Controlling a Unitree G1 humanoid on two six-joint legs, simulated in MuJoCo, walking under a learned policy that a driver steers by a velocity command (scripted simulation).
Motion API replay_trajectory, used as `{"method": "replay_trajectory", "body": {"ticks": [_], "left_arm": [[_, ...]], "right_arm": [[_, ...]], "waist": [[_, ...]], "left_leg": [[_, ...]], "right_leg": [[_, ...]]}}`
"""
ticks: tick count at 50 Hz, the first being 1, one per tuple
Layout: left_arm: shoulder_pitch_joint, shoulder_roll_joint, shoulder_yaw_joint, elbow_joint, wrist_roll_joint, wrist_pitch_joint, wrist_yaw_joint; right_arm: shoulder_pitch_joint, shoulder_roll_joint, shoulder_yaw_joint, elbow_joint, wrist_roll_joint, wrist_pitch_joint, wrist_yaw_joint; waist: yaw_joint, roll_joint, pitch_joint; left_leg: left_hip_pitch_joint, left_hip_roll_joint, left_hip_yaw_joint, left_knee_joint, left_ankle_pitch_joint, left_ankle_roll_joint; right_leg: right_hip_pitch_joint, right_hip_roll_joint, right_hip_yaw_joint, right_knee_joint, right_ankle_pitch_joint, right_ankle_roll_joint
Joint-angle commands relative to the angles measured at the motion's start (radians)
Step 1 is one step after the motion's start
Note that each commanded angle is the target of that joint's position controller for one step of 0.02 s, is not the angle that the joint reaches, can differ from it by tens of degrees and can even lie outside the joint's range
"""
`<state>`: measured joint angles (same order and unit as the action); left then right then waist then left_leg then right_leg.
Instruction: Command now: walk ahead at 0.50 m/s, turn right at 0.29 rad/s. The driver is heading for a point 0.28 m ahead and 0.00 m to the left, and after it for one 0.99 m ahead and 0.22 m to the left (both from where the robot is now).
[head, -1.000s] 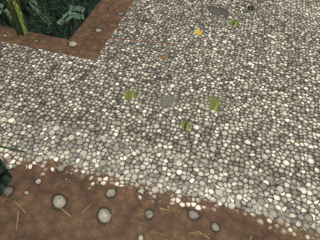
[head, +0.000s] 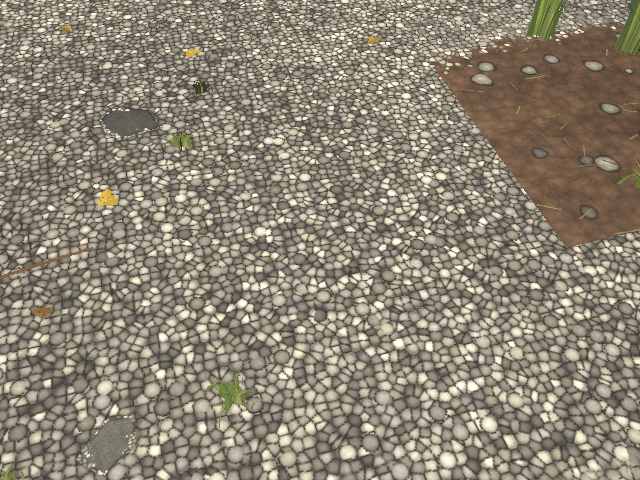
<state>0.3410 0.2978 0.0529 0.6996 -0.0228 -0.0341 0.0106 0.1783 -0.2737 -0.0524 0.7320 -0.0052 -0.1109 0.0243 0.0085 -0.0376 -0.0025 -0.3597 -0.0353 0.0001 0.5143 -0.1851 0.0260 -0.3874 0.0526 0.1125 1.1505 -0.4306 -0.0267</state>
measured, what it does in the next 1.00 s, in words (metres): walks ahead, turning left: right foot, then left foot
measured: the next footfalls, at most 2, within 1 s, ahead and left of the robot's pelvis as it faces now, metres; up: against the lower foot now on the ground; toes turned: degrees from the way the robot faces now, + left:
right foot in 0.32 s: +0.30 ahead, -0.14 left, +0.00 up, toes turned -1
left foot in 0.74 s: +0.22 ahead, +0.10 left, +0.00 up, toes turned +13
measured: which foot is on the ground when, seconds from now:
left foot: down 0.00-0.34, up 0.36-0.72, down 0.74-1.00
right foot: up 0.00-0.30, down 0.32-0.74, up 0.76-1.00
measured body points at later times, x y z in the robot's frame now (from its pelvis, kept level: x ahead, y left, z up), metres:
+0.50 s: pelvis +0.18 -0.03 +0.00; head +0.21 -0.05 +0.45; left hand +0.37 +0.21 -0.08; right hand +0.26 -0.31 -0.13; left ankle +0.12 +0.11 -0.67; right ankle +0.26 -0.14 -0.73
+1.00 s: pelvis +0.18 +0.01 +0.01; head +0.21 +0.06 +0.46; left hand +0.25 +0.34 -0.11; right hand +0.39 -0.23 -0.07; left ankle +0.18 +0.10 -0.73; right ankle +0.25 -0.15 -0.65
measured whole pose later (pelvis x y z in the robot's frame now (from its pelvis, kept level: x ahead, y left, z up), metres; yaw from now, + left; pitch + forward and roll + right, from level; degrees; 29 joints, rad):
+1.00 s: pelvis +0.18 +0.01 +0.01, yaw +18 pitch +2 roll -3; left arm 0.09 0.31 0.10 0.78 0.00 0.02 0.05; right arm 0.23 -0.29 -0.06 0.69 0.01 0.02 -0.03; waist -0.01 -0.02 0.04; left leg -0.28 -0.03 -0.09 0.45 -0.19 0.06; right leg -0.54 0.02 0.06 1.01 -0.33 0.07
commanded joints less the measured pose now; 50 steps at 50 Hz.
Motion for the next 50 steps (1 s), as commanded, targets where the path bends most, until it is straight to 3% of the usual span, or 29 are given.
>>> {"method": "replay_trajectory", "body": {"ticks": [1, 3, 5, 8, 12, 14, 15, 16, 17, 18, 19, 20, 21, 22, 24, 27, 31, 34, 36, 37, 38, 39, 40, 41, 42, 43, 45, 50], "left_arm": [[-0.073, 0.092, 0.026, -0.108, 0.009, -0.024, -0.007], [-0.063, 0.059, 0.018, -0.103, 0.009, -0.023, -0.012], [-0.109, 0.037, 0.007, -0.117, 0.021, -0.024, -0.010], [-0.162, 0.002, -0.008, -0.118, 0.025, -0.034, -0.015], [-0.248, 0.021, 0.001, -0.132, 0.018, -0.033, -0.029], [-0.237, 0.042, 0.011, -0.133, 0.024, -0.036, -0.034], [-0.196, 0.052, 0.019, -0.117, 0.032, -0.039, -0.032], [-0.149, 0.085, 0.032, -0.102, 0.043, -0.041, -0.024], [-0.070, 0.153, 0.045, -0.103, 0.064, -0.042, -0.011], [-0.060, 0.136, 0.033, -0.107, 0.078, -0.029, -0.005], [-0.038, 0.076, 0.020, -0.099, 0.057, -0.015, -0.011], [-0.071, 0.084, 0.023, -0.092, 0.040, -0.007, -0.014], [-0.118, 0.091, 0.025, -0.090, 0.033, -0.002, -0.012], [-0.171, 0.090, 0.023, -0.091, 0.031, 0.001, -0.010], [-0.249, 0.098, 0.029, -0.087, 0.047, 0.005, -0.004], [-0.281, 0.088, 0.032, -0.069, 0.050, 0.005, 0.010], [-0.283, 0.109, 0.043, -0.039, 0.041, 0.016, 0.026], [-0.286, 0.134, 0.051, -0.020, 0.024, 0.029, 0.026], [-0.293, 0.130, 0.053, -0.003, 0.004, 0.040, 0.026], [-0.249, 0.097, 0.048, 0.020, 0.000, 0.046, 0.025], [-0.209, 0.037, 0.034, 0.010, 0.035, 0.050, 0.018], [-0.322, 0.067, 0.043, -0.039, 0.039, 0.046, 0.027], [-0.353, 0.095, 0.052, -0.041, 0.030, 0.047, 0.033], [-0.324, 0.104, 0.060, -0.026, 0.024, 0.051, 0.038], [-0.293, 0.107, 0.066, 0.003, 0.031, 0.054, 0.046], [-0.278, 0.111, 0.070, 0.012, 0.038, 0.055, 0.051], [-0.266, 0.095, 0.069, 0.015, 0.030, 0.048, 0.046], [-0.309, 0.067, 0.055, 0.003, 0.019, 0.035, 0.039]], "right_arm": [[0.075, -0.100, -0.022, -0.020, -0.008, 0.003, -0.006], [0.083, -0.105, -0.023, -0.004, 0.001, -0.002, -0.007], [0.080, -0.137, -0.029, 0.011, 0.002, -0.002, -0.010], [0.083, -0.162, -0.032, 0.035, 0.007, 0.014, -0.018], [0.141, -0.170, -0.027, 0.076, 0.021, 0.038, -0.022], [0.125, -0.179, -0.029, 0.082, 0.029, 0.046, -0.025], [0.115, -0.172, -0.026, 0.083, 0.034, 0.049, -0.026], [0.134, -0.148, -0.017, 0.087, 0.029, 0.047, -0.025], [0.139, -0.100, 0.003, 0.064, 0.001, 0.039, -0.024], [0.289, -0.012, 0.035, 0.086, -0.002, 0.039, -0.020], [0.277, -0.089, 0.018, 0.102, 0.017, 0.055, -0.021], [0.211, -0.148, -0.004, 0.081, 0.031, 0.072, -0.025], [0.166, -0.150, -0.011, 0.075, 0.030, 0.091, -0.037], [0.147, -0.150, -0.018, 0.071, 0.024, 0.114, -0.048], [0.172, -0.125, -0.023, 0.070, 0.022, 0.153, -0.066], [0.161, -0.100, -0.029, 0.048, 0.017, 0.171, -0.071], [0.080, -0.089, -0.026, -0.004, 0.013, 0.171, -0.051], [0.082, -0.109, -0.035, -0.022, 0.014, 0.171, -0.031], [0.144, -0.116, -0.045, -0.003, 0.009, 0.170, -0.021], [0.169, -0.146, -0.057, 0.001, 0.001, 0.169, -0.023], [0.165, -0.261, -0.082, -0.026, 0.000, 0.167, -0.044], [0.143, -0.311, -0.084, -0.061, -0.031, 0.149, -0.037], [0.112, -0.275, -0.076, -0.069, -0.044, 0.125, -0.032], [0.060, -0.249, -0.071, -0.074, -0.026, 0.108, -0.034], [0.016, -0.214, -0.063, -0.084, -0.004, 0.105, -0.038], [-0.006, -0.192, -0.054, -0.091, 0.010, 0.106, -0.044], [0.014, -0.169, -0.043, -0.097, 0.008, 0.109, -0.054], [0.060, -0.194, -0.057, -0.107, 0.014, 0.122, -0.072]], "waist": [[-0.033, 0.139, 0.016], [-0.020, 0.154, 0.006], [-0.018, 0.130, 0.023], [-0.033, 0.128, -0.012], [-0.064, 0.144, -0.037], [-0.037, 0.147, -0.047], [-0.010, 0.133, -0.061], [0.009, 0.103, -0.087], [0.030, 0.006, -0.194], [-0.006, -0.197, -0.330], [0.027, -0.172, -0.365], [0.029, -0.129, -0.272], [0.017, -0.075, -0.210], [0.000, -0.067, -0.150], [-0.045, -0.108, -0.094], [-0.050, -0.113, -0.085], [-0.024, -0.102, -0.097], [-0.033, -0.098, -0.099], [-0.068, -0.073, -0.097], [-0.067, 0.012, -0.060], [-0.020, 0.324, -0.024], [-0.067, 0.352, -0.001], [-0.065, 0.251, -0.008], [-0.030, 0.210, -0.005], [-0.011, 0.164, -0.021], [-0.002, 0.171, -0.030], [0.001, 0.167, -0.073], [-0.032, 0.174, -0.081]], "left_leg": [[0.250, 0.274, -0.372, -0.297, -0.088, 0.173], [0.220, 0.255, -0.300, -0.327, 0.018, 0.190], [0.201, 0.258, -0.220, -0.328, 0.314, 0.205], [0.184, 0.217, -0.081, -0.288, 0.582, 0.172], [0.249, 0.222, -0.066, -0.230, 0.551, 0.139], [0.267, 0.234, -0.084, -0.167, 0.513, 0.116], [0.254, 0.213, -0.092, -0.111, 0.491, 0.097], [0.223, 0.167, -0.083, -0.028, 0.471, 0.065], [0.106, 0.107, -0.053, 0.148, 0.236, 0.017], [-0.093, 0.034, -0.041, 0.401, -0.367, -0.049], [-0.119, 0.047, -0.110, 0.510, -0.546, -0.071], [-0.186, 0.060, -0.101, 0.586, -0.529, -0.083], [-0.220, 0.077, -0.086, 0.609, -0.479, -0.091], [-0.212, 0.091, -0.081, 0.601, -0.423, -0.105], [-0.111, 0.091, -0.048, 0.588, -0.329, -0.126], [-0.065, 0.096, -0.017, 0.530, -0.251, -0.117], [-0.021, 0.114, 0.007, 0.373, -0.182, -0.082], [0.038, 0.104, 0.037, 0.252, -0.162, -0.043], [0.149, 0.063, 0.072, 0.076, -0.059, 0.006], [0.198, 0.077, -0.001, -0.048, 0.022, 0.048], [0.276, 0.323, -0.358, -0.165, 0.287, 0.154], [0.174, 0.429, -0.543, -0.234, 0.299, 0.312], [0.158, 0.383, -0.480, -0.246, 0.216, 0.296], [0.163, 0.328, -0.404, -0.233, 0.171, 0.236], [0.180, 0.290, -0.361, -0.217, 0.140, 0.187], [0.181, 0.272, -0.334, -0.207, 0.185, 0.171], [0.213, 0.246, -0.310, -0.190, 0.278, 0.174], [0.305, 0.230, -0.353, -0.167, 0.246, 0.183]], "right_leg": [[-0.320, -0.124, 0.016, 0.007, 0.098, 0.002], [-0.289, -0.137, -0.021, -0.060, 0.126, 0.010], [-0.279, -0.138, -0.051, -0.176, 0.163, 0.032], [-0.160, -0.113, -0.096, -0.382, 0.318, 0.046], [-0.076, -0.072, -0.097, -0.552, 0.443, 0.032], [-0.013, -0.061, -0.089, -0.629, 0.438, 0.002], [0.077, -0.047, -0.098, -0.699, 0.492, -0.015], [0.194, -0.064, -0.091, -0.752, 0.625, -0.041], [0.410, -0.228, 0.044, -0.678, 1.050, -0.098], [0.629, -0.469, 0.256, -0.635, 1.272, -0.272], [0.581, -0.466, 0.292, -0.660, 1.144, -0.293], [0.510, -0.424, 0.241, -0.699, 0.969, -0.263], [0.434, -0.394, 0.206, -0.739, 0.809, -0.232], [0.330, -0.375, 0.162, -0.787, 0.682, -0.220], [0.144, -0.336, 0.070, -0.864, 0.528, -0.210], [0.081, -0.326, -0.023, -0.897, 0.428, -0.215], [0.113, -0.356, -0.063, -0.896, 0.376, -0.217], [0.144, -0.379, -0.077, -0.861, 0.355, -0.192], [0.113, -0.344, -0.131, -0.772, 0.288, -0.125], [0.046, -0.289, -0.192, -0.644, 0.187, -0.048], [-0.177, -0.141, -0.311, -0.327, -0.076, 0.072], [-0.294, -0.032, -0.157, -0.134, -0.247, 0.088], [-0.300, -0.054, -0.077, -0.037, -0.182, 0.071], [-0.305, -0.068, -0.054, -0.025, -0.082, 0.057], [-0.303, -0.078, -0.045, -0.028, -0.018, 0.059], [-0.288, -0.075, -0.046, -0.018, 0.030, 0.068], [-0.255, -0.057, -0.043, 0.000, 0.084, 0.082], [-0.247, -0.041, -0.024, -0.231, 0.115, 0.113]]}}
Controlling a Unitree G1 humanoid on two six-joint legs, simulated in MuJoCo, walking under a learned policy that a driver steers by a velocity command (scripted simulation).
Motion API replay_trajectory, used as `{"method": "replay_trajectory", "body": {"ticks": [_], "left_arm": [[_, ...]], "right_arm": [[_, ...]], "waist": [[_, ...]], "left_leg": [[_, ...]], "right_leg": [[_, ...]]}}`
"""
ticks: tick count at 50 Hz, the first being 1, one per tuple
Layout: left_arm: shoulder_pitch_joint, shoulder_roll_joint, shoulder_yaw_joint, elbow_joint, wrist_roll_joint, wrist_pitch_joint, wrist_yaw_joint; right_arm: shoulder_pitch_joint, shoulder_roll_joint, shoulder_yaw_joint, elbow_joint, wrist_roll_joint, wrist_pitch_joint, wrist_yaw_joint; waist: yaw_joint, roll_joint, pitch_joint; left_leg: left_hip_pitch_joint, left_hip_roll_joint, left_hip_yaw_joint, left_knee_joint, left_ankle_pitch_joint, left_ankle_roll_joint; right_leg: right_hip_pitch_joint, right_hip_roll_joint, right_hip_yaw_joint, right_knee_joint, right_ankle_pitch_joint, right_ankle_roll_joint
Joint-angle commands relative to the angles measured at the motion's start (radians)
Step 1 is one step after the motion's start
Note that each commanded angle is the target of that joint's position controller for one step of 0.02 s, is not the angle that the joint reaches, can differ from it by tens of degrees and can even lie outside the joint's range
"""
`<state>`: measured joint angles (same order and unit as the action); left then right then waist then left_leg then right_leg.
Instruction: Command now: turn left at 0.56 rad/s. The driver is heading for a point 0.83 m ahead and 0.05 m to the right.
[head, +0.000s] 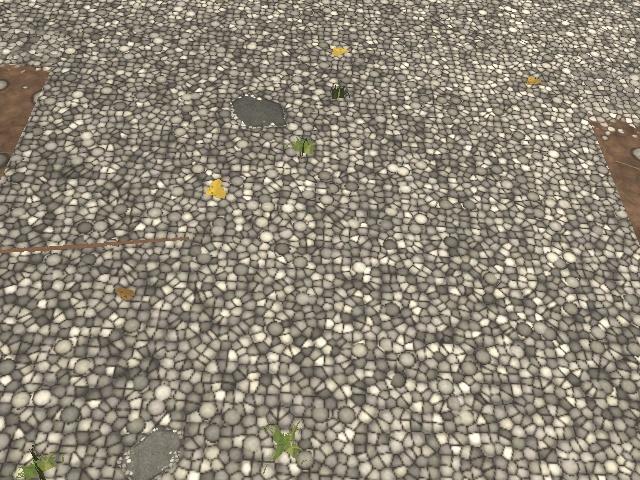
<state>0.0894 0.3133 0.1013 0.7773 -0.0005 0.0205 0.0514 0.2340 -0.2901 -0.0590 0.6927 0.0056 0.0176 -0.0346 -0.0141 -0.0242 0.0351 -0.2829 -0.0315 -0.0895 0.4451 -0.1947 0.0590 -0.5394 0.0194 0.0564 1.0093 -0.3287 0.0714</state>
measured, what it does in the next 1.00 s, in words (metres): steps on the spot: right foot, then left foot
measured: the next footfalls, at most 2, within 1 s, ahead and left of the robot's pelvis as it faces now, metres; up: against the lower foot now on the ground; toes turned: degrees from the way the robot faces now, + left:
right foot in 0.26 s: +0.07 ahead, -0.15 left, +0.00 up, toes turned +13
left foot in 0.56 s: +0.00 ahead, +0.11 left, +0.00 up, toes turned +7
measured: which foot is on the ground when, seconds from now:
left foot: down 0.00-0.26, up 0.28-0.54, down 0.56-1.00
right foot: up 0.00-0.24, down 0.26-1.00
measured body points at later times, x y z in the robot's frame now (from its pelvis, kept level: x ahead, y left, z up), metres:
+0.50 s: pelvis +0.01 -0.04 +0.00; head +0.04 -0.05 +0.44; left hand +0.09 +0.25 -0.11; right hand +0.20 -0.29 -0.12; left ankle -0.04 +0.11 -0.71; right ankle +0.03 -0.15 -0.75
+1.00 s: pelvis +0.00 +0.00 -0.01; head +0.01 +0.00 +0.44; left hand +0.02 +0.28 -0.15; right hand +0.16 -0.23 -0.13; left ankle -0.04 +0.11 -0.75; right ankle +0.03 -0.15 -0.75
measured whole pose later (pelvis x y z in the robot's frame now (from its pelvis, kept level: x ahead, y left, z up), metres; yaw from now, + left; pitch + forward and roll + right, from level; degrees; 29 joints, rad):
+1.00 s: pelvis +0.00 +0.00 -0.01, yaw +11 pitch -2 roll +0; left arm 0.17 0.27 0.03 0.99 0.00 0.00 0.03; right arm 0.22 -0.23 -0.02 0.80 -0.01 -0.01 -0.02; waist 0.02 0.00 0.04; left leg -0.18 -0.03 -0.05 0.51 -0.30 0.01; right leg -0.19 -0.03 0.05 0.49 -0.26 0.05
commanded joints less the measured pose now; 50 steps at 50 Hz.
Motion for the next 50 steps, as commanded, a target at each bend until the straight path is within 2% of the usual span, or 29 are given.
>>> {"method": "replay_trajectory", "body": {"ticks": [1, 4, 8, 10, 11, 12, 13, 14, 15, 16, 17, 18, 19, 21, 23, 25, 27, 28, 29, 30, 31, 32, 34, 36, 44, 50], "left_arm": [[-0.062, 0.051, 0.005, -0.075, -0.004, -0.022, -0.006], [-0.062, 0.058, 0.003, -0.074, -0.009, -0.031, -0.018], [-0.024, 0.075, 0.005, -0.064, -0.015, -0.047, -0.035], [0.012, 0.075, 0.004, -0.053, -0.014, -0.055, -0.046], [0.042, 0.071, 0.003, -0.044, -0.011, -0.059, -0.052], [0.056, 0.087, 0.006, -0.039, -0.001, -0.060, -0.053], [0.058, 0.143, 0.014, -0.052, 0.019, -0.056, -0.049], [0.036, 0.196, 0.020, -0.049, 0.039, -0.048, -0.047], [0.023, 0.146, 0.008, -0.062, 0.039, -0.053, -0.046], [-0.003, 0.124, 0.001, -0.069, 0.027, -0.055, -0.043], [-0.031, 0.110, -0.005, -0.068, 0.013, -0.054, -0.040], [-0.042, 0.091, -0.013, -0.067, -0.001, -0.054, -0.039], [-0.038, 0.077, -0.022, -0.059, -0.003, -0.053, -0.037], [-0.020, 0.069, -0.028, -0.042, 0.003, -0.045, -0.036], [-0.007, 0.083, -0.027, -0.031, 0.005, -0.033, -0.036], [0.032, 0.114, -0.022, -0.016, 0.003, -0.023, -0.037], [0.031, 0.109, -0.030, -0.004, -0.011, -0.022, -0.041], [0.064, 0.095, -0.036, 0.008, -0.012, -0.032, -0.043], [0.078, 0.076, -0.046, 0.009, 0.008, -0.047, -0.051], [0.113, 0.047, -0.052, 0.014, 0.017, -0.061, -0.059], [0.061, 0.062, -0.054, 0.024, 0.021, -0.061, -0.058], [0.026, 0.070, -0.051, 0.027, 0.016, -0.057, -0.057], [0.022, 0.063, -0.052, 0.040, 0.011, -0.041, -0.046], [0.037, 0.062, -0.052, 0.057, 0.010, -0.034, -0.040], [0.058, 0.063, -0.048, 0.139, 0.007, -0.027, -0.028], [0.070, 0.068, -0.047, 0.194, 0.004, -0.025, -0.020]], "right_arm": [[0.000, -0.184, -0.053, -0.073, 0.003, -0.002, -0.014], [-0.015, -0.198, -0.060, -0.089, 0.000, 0.007, -0.009], [-0.054, -0.194, -0.061, -0.110, 0.004, 0.017, 0.001], [-0.076, -0.180, -0.055, -0.116, 0.011, 0.023, 0.001], [-0.090, -0.171, -0.050, -0.118, 0.018, 0.027, -0.002], [-0.073, -0.152, -0.044, -0.114, 0.018, 0.027, -0.005], [-0.031, -0.106, -0.030, -0.113, -0.002, 0.024, -0.003], [-0.011, -0.108, -0.032, -0.132, 0.002, 0.015, -0.002], [-0.017, -0.182, -0.052, -0.120, -0.015, 0.006, -0.004], [-0.020, -0.218, -0.069, -0.102, -0.003, 0.006, -0.002], [-0.012, -0.197, -0.070, -0.081, -0.001, 0.013, -0.005], [-0.011, -0.173, -0.064, -0.073, -0.004, 0.021, -0.007], [-0.010, -0.139, -0.054, -0.067, -0.002, 0.025, -0.006], [-0.031, -0.091, -0.034, -0.074, 0.001, 0.023, -0.001], [-0.071, -0.054, -0.014, -0.081, -0.002, 0.017, 0.004], [-0.077, -0.072, -0.017, -0.075, 0.008, 0.014, 0.005], [-0.021, -0.079, -0.021, -0.040, 0.005, 0.012, 0.005], [-0.021, -0.103, -0.023, -0.039, -0.005, 0.011, 0.003], [-0.012, -0.154, -0.030, -0.047, -0.014, 0.013, -0.005], [-0.030, -0.190, -0.039, -0.032, -0.018, 0.016, -0.004], [-0.047, -0.123, -0.026, -0.040, -0.020, 0.012, 0.010], [-0.049, -0.090, -0.015, -0.034, -0.028, 0.006, 0.017], [-0.050, -0.091, -0.012, -0.024, -0.027, -0.007, 0.019], [-0.033, -0.084, -0.007, -0.011, -0.025, -0.019, 0.017], [-0.021, -0.076, 0.002, 0.025, -0.020, -0.033, 0.014], [-0.011, -0.068, 0.007, 0.066, -0.017, -0.037, 0.014]], "waist": [[-0.013, 0.168, -0.114], [-0.019, 0.182, -0.104], [-0.011, 0.190, -0.128], [0.005, 0.187, -0.147], [0.027, 0.178, -0.148], [0.028, 0.148, -0.149], [-0.001, -0.013, -0.165], [-0.039, -0.224, -0.103], [-0.006, -0.187, -0.103], [-0.007, -0.130, -0.083], [-0.020, -0.100, -0.070], [-0.015, -0.103, -0.058], [-0.013, -0.101, -0.056], [-0.003, -0.122, -0.068], [0.026, -0.152, -0.085], [0.048, -0.163, -0.093], [0.011, -0.138, -0.084], [0.016, -0.109, -0.086], [0.031, -0.022, -0.122], [0.081, 0.131, -0.135], [0.038, 0.113, -0.127], [0.025, 0.093, -0.093], [0.024, 0.104, -0.042], [0.030, 0.106, -0.022], [0.030, 0.055, -0.013], [0.031, 0.039, -0.021]], "left_leg": [[0.217, 0.222, -0.276, -0.097, 0.227, 0.153], [0.159, 0.214, -0.326, -0.091, 0.201, 0.167], [0.159, 0.208, -0.394, -0.055, 0.302, 0.168], [0.163, 0.192, -0.397, -0.013, 0.361, 0.148], [0.139, 0.167, -0.384, 0.010, 0.336, 0.120], [0.085, 0.131, -0.360, 0.037, 0.228, 0.077], [-0.018, 0.043, -0.260, 0.181, -0.011, 0.021], [-0.191, -0.111, -0.110, 0.308, -0.382, -0.038], [-0.205, -0.061, -0.106, 0.518, -0.462, -0.087], [-0.217, -0.052, -0.110, 0.624, -0.411, -0.103], [-0.226, -0.047, -0.110, 0.658, -0.358, -0.120], [-0.242, -0.043, -0.117, 0.668, -0.316, -0.136], [-0.223, -0.041, -0.111, 0.653, -0.288, -0.147], [-0.169, -0.015, -0.047, 0.512, -0.257, -0.160], [-0.078, 0.023, 0.023, 0.326, -0.256, -0.164], [-0.012, 0.021, 0.055, 0.182, -0.213, -0.160], [0.109, 0.011, 0.077, -0.078, -0.002, -0.129], [0.192, 0.035, 0.033, -0.134, 0.106, -0.103], [0.293, 0.125, -0.056, -0.086, 0.322, -0.071], [0.252, 0.148, -0.069, -0.011, 0.307, -0.011], [0.181, 0.131, -0.066, -0.025, 0.168, 0.010], [0.144, 0.116, -0.063, -0.039, 0.092, -0.001], [0.094, 0.099, -0.054, -0.049, 0.065, -0.023], [0.069, 0.094, -0.051, -0.047, 0.064, -0.031], [0.061, 0.083, -0.046, -0.048, 0.056, -0.027], [0.071, 0.071, -0.031, -0.047, 0.078, -0.027]], "right_leg": [[-0.071, -0.005, 0.035, -0.135, 0.011, 0.018], [0.018, 0.010, 0.037, -0.234, -0.018, 0.019], [0.116, 0.022, 0.038, -0.349, -0.040, 0.002], [0.196, 0.017, 0.022, -0.471, 0.023, -0.016], [0.271, 0.013, 0.004, -0.594, 0.129, -0.032], [0.362, -0.033, 0.028, -0.668, 0.250, -0.057], [0.461, -0.204, 0.192, -0.694, 0.374, -0.120], [0.452, -0.350, 0.380, -0.703, 0.555, -0.285], [0.393, -0.423, 0.440, -0.714, 0.520, -0.384], [0.383, -0.371, 0.371, -0.709, 0.469, -0.365], [0.384, -0.308, 0.296, -0.696, 0.413, -0.316], [0.395, -0.278, 0.256, -0.686, 0.410, -0.292], [0.392, -0.255, 0.218, -0.678, 0.453, -0.287], [0.412, -0.213, 0.152, -0.669, 0.487, -0.280], [0.420, -0.197, 0.124, -0.652, 0.509, -0.274], [0.431, -0.213, 0.150, -0.635, 0.530, -0.283], [0.400, -0.198, 0.144, -0.611, 0.511, -0.253], [0.358, -0.187, 0.143, -0.614, 0.460, -0.208], [0.295, -0.155, 0.107, -0.581, 0.372, -0.148], [0.298, -0.073, 0.019, -0.595, 0.209, -0.094], [0.352, -0.055, -0.007, -0.581, 0.154, -0.054], [0.351, -0.049, -0.013, -0.572, 0.151, -0.042], [0.343, -0.049, -0.011, -0.560, 0.176, -0.047], [0.347, -0.053, -0.007, -0.561, 0.184, -0.050], [0.362, -0.056, -0.003, -0.568, 0.202, -0.035], [0.372, -0.057, -0.001, -0.572, 0.217, -0.032]]}}
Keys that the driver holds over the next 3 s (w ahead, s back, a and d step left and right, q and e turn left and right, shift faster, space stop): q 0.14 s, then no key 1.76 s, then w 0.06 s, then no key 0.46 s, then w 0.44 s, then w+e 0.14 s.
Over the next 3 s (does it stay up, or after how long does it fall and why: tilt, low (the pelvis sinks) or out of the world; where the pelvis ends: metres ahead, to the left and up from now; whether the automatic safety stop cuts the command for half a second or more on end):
stays up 0.18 0.02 -0.02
